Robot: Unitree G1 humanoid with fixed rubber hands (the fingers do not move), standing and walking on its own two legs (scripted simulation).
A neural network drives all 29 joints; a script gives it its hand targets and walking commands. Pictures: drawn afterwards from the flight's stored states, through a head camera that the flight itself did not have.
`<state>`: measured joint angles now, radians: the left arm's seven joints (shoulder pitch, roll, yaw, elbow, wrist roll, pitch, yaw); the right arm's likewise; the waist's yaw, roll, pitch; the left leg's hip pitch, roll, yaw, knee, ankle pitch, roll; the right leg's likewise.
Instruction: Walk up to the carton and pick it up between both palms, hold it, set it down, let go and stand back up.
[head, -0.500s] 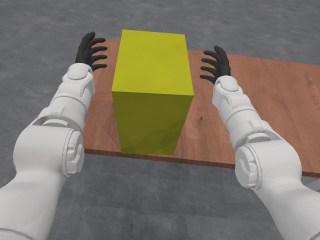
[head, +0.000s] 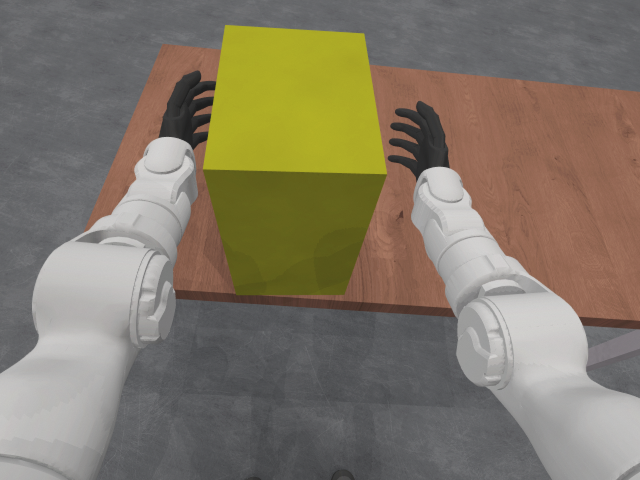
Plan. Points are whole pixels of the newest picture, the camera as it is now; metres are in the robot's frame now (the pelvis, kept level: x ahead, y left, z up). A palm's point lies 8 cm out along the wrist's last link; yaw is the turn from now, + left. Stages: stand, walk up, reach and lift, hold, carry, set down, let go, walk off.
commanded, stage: reach and lift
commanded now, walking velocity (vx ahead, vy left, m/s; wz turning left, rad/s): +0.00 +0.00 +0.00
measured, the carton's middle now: (293, 179) +0.49 +0.01 +0.03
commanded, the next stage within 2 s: none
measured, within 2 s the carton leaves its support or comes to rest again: neither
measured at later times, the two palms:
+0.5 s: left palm (189, 154) +0.48 +0.14 +0.10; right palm (402, 185) +0.44 -0.12 +0.08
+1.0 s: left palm (189, 163) +0.47 +0.14 +0.09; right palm (405, 193) +0.43 -0.12 +0.08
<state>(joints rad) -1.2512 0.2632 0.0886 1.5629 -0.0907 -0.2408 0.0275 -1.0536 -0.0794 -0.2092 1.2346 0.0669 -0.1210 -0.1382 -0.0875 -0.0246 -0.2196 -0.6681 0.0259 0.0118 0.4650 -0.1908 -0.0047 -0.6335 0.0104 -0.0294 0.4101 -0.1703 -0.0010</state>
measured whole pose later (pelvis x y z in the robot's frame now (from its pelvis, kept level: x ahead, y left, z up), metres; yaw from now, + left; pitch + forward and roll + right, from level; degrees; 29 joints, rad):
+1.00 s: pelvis +0.01 +0.01 +0.01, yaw +0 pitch +11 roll -1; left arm -1.00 -0.05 0.71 1.02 0.55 -0.07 -0.03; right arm -0.84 0.29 -0.85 0.77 -0.66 -0.17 -0.04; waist -0.03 -0.04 -0.02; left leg -0.34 0.02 0.08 0.32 -0.17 0.01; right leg -0.31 -0.01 -0.06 0.28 -0.15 0.01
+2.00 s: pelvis +0.01 +0.00 +0.02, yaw +1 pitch +11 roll -1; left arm -0.97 -0.06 0.65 1.01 0.52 -0.06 0.00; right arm -0.81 0.25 -0.77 0.83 -0.57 -0.21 -0.06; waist -0.03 -0.03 -0.04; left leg -0.35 0.03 0.09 0.32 -0.16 0.01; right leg -0.30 -0.01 -0.09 0.25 -0.14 0.00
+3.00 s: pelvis -0.02 +0.01 +0.02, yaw +2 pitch -1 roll -1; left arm -0.91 -0.07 0.50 0.82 0.43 0.24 0.06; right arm -0.79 0.16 -0.54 0.89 -0.29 -0.05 -0.09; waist -0.04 -0.05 0.01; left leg -0.15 0.03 0.09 0.32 -0.15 0.01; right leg -0.09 -0.01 -0.10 0.23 -0.11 0.00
